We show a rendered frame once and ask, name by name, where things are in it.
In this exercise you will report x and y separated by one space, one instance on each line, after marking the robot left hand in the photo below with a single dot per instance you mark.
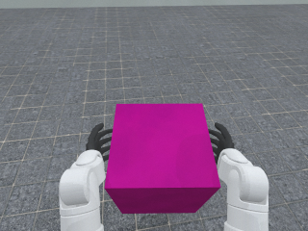
94 142

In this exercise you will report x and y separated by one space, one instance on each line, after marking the left robot forearm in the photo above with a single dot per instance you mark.
79 197

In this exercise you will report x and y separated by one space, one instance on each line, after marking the robot right hand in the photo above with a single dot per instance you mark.
225 140

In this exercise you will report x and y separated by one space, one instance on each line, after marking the right robot forearm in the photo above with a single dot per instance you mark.
247 192

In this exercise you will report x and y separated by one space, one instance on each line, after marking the carton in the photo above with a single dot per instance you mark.
161 159

